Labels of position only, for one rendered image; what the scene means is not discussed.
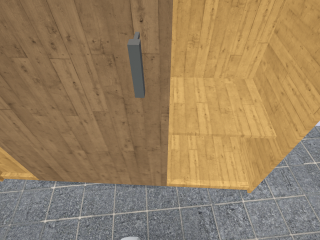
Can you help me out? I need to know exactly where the handle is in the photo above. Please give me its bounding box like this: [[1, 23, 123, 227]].
[[127, 31, 146, 98]]

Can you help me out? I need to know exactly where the wardrobe door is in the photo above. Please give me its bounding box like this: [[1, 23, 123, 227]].
[[0, 147, 31, 174], [0, 0, 173, 186]]

